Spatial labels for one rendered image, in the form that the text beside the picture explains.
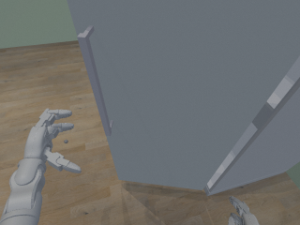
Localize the handle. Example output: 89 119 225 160
77 25 113 136

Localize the robot left hand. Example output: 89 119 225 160
23 108 82 173

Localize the robot right hand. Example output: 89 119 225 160
228 196 260 225

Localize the left robot forearm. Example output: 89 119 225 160
0 157 47 225

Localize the fridge door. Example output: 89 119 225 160
67 0 300 190

